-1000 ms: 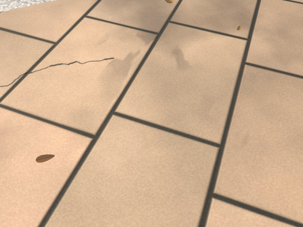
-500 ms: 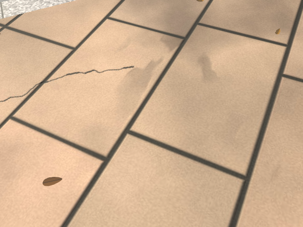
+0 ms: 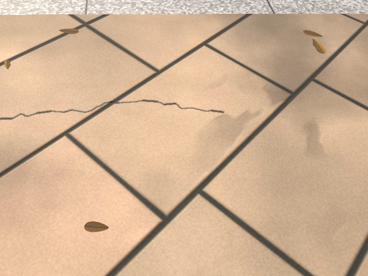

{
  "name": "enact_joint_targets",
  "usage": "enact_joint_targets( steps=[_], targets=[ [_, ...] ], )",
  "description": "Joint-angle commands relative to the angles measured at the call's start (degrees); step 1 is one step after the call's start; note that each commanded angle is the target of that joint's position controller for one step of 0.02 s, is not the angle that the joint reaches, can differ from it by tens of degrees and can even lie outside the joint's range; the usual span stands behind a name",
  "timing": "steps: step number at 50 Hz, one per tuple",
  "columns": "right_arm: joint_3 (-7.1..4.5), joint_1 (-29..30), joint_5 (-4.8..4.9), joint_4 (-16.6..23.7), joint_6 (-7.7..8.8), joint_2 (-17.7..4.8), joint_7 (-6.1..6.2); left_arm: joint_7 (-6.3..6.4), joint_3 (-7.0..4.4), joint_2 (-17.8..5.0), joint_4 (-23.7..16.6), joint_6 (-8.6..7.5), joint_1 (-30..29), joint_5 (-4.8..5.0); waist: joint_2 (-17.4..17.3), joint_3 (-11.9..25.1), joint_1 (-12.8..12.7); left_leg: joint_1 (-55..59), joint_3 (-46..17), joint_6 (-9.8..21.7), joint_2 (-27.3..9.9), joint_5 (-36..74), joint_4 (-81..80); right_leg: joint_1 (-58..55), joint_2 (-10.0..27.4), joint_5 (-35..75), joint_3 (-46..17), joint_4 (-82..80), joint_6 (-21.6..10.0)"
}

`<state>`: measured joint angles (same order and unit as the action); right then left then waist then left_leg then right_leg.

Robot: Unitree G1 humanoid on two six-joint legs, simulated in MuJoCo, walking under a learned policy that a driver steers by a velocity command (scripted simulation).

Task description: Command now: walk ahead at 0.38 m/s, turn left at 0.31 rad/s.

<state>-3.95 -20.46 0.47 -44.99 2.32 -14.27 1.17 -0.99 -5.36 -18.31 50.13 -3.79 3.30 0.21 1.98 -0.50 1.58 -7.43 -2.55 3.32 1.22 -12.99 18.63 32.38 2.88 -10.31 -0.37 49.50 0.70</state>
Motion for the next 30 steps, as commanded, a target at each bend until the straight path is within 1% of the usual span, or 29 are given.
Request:
enact_joint_targets(
  steps=[1,3,5,7,9,11,12,13,14,15,16,17,18,19,20,21,22,23,24,26,27,30],
  targets=[
    [-2.5,-0.2,-0.05,2.8,1.41,-10.2,0.69,-0.45,0.16,-1.8,-3.9,-1.27,-7.6,0.11,-7.6,0.1,1.2,7.5,-10.4,8.1,-12.2,8.6,-9.2,7.0,0.3,7.7,-0.6,-8.8,1.2],
    [-2.63,-1.3,-0.06,2.0,1.45,-10.6,0.6,-0.72,0.57,-1.6,-4.4,-1.23,-9.4,0.48,-8.5,-1.6,2.2,5.9,-9.4,7.9,-12.2,7.0,-9.9,5.4,0.0,10.5,-0.4,-13.2,1.5],
    [-2.74,-2.4,0.03,1.0,1.47,-10.8,0.41,-1.01,0.92,-1.8,-5.0,-1.4,-11.2,0.72,-8.5,-3.3,3.2,5.4,-9.2,8.1,-12.9,6.3,-10.0,4.9,0.0,11.5,-0.2,-15.9,1.3],
    [-2.82,-3.3,0.21,0.1,1.4,-10.9,0.24,-1.42,1.23,-2.0,-5.6,-1.78,-12.5,0.82,-8.2,-4.6,3.7,6.3,-9.2,8.2,-13.9,7.1,-9.4,4.9,0.0,10.9,-0.1,-17.8,0.5],
    [-2.93,-3.7,0.43,-0.7,1.18,-11.0,0.19,-1.88,1.37,-2.6,-6.0,-2.26,-12.6,0.87,-8.4,-5.2,3.5,7.9,-9.4,7.9,-15.0,9.4,-8.1,4.3,-0.1,8.9,0.1,-19.4,-0.8],
    [-3.09,-3.3,0.58,-1.2,0.85,-11.4,0.28,-2.19,1.11,-3.8,-5.7,-2.64,-10.4,0.94,-9.3,-4.5,2.1,9.3,-9.5,7.1,-16.0,14.7,-6.3,0.8,-0.6,6.7,0.7,-20.4,-2.3],
    [-3.15,-2.5,0.56,-1.1,0.65,-11.8,0.32,-2.16,0.71,-4.7,-5.1,-2.79,-7.8,0.93,-10.0,-3.1,0.5,9.6,-8.8,6.4,-15.6,22.1,-3.7,-3.3,-1.8,5.5,1.9,-20.9,-3.3],
    [-3.04,-1.5,0.56,-1.0,0.41,-11.7,0.39,-1.9,-0.05,-5.8,-3.6,-2.81,-2.5,0.77,-9.9,0.0,-2.5,9.0,-6.8,5.3,-13.8,32.3,2.2,-10.8,-3.5,5.8,3.5,-22.2,-4.6],
    [-2.46,-1.4,0.29,-0.9,0.25,-10.3,0.4,-1.47,-1.24,-7.9,-0.9,-2.73,6.5,0.54,-8.4,5.9,-6.3,5.0,-4.1,3.6,-10.7,36.9,12.8,-23.7,-3.3,6.6,3.1,-21.6,-6.5],
    [-1.17,-2.1,-0.82,0.2,0.19,-7.6,0.43,-1.0,-2.01,-11.6,0.6,-2.59,17.0,-0.26,-0.8,14.7,-9.8,-6.7,-1.9,1.2,-6.8,21.5,31.1,-40.5,8.0,2.9,-10.7,-20.9,-10.9],
    [0.14,-8.5,0.24,0.9,1.42,-1.8,0.08,-1.48,-2.55,-14.2,2.5,-2.37,20.5,-0.18,17.4,20.4,-5.9,-26.7,-3.0,-2.3,3.5,-18.1,49.2,-54.7,19.0,-13.0,-39.0,-30.3,-19.0],
    [-0.9,-4.3,1.3,0.5,2.46,-7.9,0.01,-1.65,-0.98,-8.6,2.1,-2.59,17.6,1.14,10.6,15.0,-7.8,-33.1,-8.2,-1.5,0.9,-19.3,55.5,-51.4,17.5,-21.1,-40.8,-35.0,-17.1],
    [-1.53,0.6,2.17,1.8,3.13,-10.0,-0.25,-1.35,-0.25,-6.3,1.2,-2.56,13.2,0.94,7.5,7.8,-7.1,-36.2,-6.4,-0.4,-2.2,-14.0,55.7,-44.7,16.1,-18.6,-32.1,-35.3,-14.8],
    [-1.38,2.9,1.72,2.1,3.45,-9.7,-0.09,-1.17,0.17,-5.3,0.2,-2.43,9.3,0.32,2.5,4.5,-5.4,-34.0,-4.2,-0.2,-5.5,-8.8,53.3,-37.4,14.2,-12.2,-26.1,-36.1,-13.6],
    [-1.65,4.4,0.79,2.3,3.46,-9.3,0.01,-1.13,0.6,-3.9,-0.2,-2.42,7.3,-0.2,1.0,1.8,-4.2,-32.2,-3.4,-0.4,-7.2,-5.6,50.2,-31.7,12.3,-6.8,-21.9,-37.4,-13.3],
    [-1.72,3.6,0.57,2.3,3.11,-8.5,-0.11,-1.0,0.99,-3.1,-0.2,-2.55,6.5,-0.88,2.1,1.6,-2.6,-29.2,-3.5,-0.5,-8.6,-3.6,48.6,-28.3,11.0,-3.4,-19.1,-38.6,-13.1],
    [-1.57,2.8,0.53,2.0,2.71,-7.3,-0.2,-0.95,1.09,-3.0,0.0,-2.61,6.5,-0.84,2.9,1.5,-2.0,-27.7,-3.2,-0.8,-9.1,-2.8,47.1,-26.5,10.2,-1.2,-17.2,-39.9,-13.5],
    [-1.39,2.6,0.46,2.1,2.33,-6.4,-0.23,-0.8,1.1,-3.3,0.3,-2.72,6.9,-0.49,2.9,1.0,-1.6,-27.7,-2.6,-1.3,-9.5,-2.5,45.4,-25.3,10.0,0.9,-15.2,-41.0,-14.0],
    [-1.24,3.6,0.28,2.5,2.01,-5.9,-0.2,-0.61,1.02,-3.9,0.7,-2.85,7.4,-0.17,2.4,-0.1,-1.4,-28.7,-2.1,-2.0,-10.0,-1.5,43.3,-24.2,10.0,3.1,-13.5,-42.1,-14.4],
    [-1.01,7.4,-0.15,3.8,1.82,-5.7,-0.1,-0.01,0.76,-5.3,1.2,-2.78,8.7,-0.04,1.1,-1.6,-2.0,-31.9,-1.2,-3.5,-10.4,3.3,37.4,-24.4,9.8,8.1,-10.8,-43.4,-14.7],
    [-0.83,9.1,-0.25,4.2,1.91,-5.4,-0.2,0.26,0.71,-5.7,1.4,-2.61,9.4,0.02,0.8,-1.9,-2.4,-32.5,-0.8,-3.9,-10.3,6.7,33.7,-24.8,9.1,10.4,-9.1,-43.5,-14.2],
    [0.04,15.0,-0.07,5.4,2.51,-3.7,-0.94,0.67,0.82,-6.1,2.0,-2.14,11.9,0.47,0.8,-2.6,-4.4,-29.0,1.7,-4.0,-8.2,16.4,21.4,-24.4,6.3,13.8,-3.7,-43.6,-12.2]
  ],
)
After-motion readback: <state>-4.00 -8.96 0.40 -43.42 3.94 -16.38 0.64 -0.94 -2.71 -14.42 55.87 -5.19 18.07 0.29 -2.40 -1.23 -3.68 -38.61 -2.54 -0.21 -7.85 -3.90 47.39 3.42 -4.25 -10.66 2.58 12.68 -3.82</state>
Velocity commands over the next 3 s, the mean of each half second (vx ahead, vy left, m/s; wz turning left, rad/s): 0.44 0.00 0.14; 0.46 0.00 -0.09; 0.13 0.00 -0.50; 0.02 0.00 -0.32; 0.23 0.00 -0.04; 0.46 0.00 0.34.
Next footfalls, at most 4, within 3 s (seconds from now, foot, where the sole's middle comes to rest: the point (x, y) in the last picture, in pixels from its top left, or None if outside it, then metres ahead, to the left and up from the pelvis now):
0.28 right None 0.31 -0.15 -0.79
0.82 left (147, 239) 0.63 0.10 -0.79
1.30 right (208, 207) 0.77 -0.14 -0.79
1.74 left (159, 192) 0.83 0.06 -0.79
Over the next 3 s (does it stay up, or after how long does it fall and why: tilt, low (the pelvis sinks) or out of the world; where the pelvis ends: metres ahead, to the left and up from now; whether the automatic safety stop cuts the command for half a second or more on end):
stays up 1.00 -0.19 -0.01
